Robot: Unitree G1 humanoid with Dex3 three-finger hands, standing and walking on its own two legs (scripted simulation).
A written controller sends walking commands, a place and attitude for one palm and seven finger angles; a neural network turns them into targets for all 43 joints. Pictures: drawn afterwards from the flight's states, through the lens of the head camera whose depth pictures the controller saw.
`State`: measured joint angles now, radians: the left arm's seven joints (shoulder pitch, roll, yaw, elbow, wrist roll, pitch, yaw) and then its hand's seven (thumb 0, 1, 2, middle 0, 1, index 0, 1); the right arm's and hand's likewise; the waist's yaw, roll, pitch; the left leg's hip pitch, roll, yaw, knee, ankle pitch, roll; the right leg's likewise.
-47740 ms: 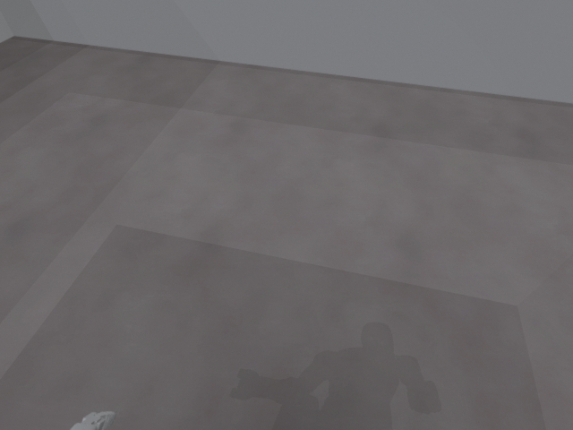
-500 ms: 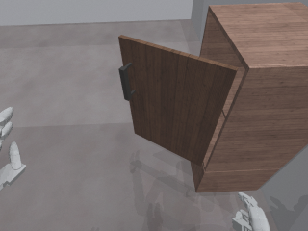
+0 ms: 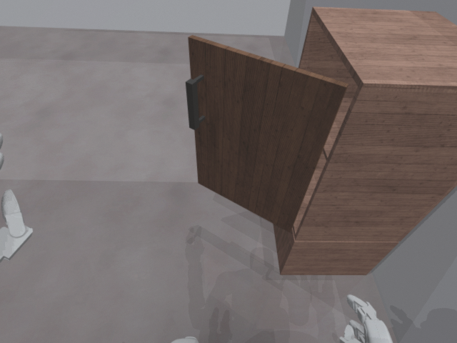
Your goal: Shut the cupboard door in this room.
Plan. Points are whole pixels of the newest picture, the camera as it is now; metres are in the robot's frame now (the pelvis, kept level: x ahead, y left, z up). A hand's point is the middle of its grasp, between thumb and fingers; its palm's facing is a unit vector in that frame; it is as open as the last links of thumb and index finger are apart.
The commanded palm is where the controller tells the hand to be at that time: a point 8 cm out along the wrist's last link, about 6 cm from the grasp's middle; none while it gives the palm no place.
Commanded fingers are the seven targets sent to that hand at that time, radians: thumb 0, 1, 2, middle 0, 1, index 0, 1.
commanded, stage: step back with the hand held close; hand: left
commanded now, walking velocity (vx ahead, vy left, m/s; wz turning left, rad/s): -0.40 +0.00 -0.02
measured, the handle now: (197, 102) +0.74 +0.15 +0.01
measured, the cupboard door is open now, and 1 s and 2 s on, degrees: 57 57 57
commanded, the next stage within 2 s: stop stepping back and stand still in 0.64 s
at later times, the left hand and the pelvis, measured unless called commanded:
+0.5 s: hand out of the picture +0.06 +0.28 +0.19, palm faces +0.57 -0.71 -0.42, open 7.4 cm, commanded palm +0.02 +0.32 +0.19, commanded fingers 0.00 0.90 0.90 -0.20 -0.30 -0.20 -0.30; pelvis -0.09 +0.00 +0.00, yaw +6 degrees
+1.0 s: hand out of the picture -0.02 +0.29 +0.19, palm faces +0.44 -0.81 -0.38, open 7.4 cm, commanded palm -0.09 +0.32 +0.19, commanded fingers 0.00 0.90 0.90 -0.20 -0.30 -0.20 -0.30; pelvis -0.23 +0.02 +0.00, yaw -1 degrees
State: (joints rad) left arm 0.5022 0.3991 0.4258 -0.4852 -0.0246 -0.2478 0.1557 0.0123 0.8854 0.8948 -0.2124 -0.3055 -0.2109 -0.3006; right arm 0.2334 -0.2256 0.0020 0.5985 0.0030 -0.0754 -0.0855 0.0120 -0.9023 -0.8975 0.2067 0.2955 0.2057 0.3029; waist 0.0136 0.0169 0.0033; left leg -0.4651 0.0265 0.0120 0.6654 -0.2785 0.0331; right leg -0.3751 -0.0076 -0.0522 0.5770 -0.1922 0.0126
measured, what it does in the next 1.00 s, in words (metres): walks backwards: left foot, then right foot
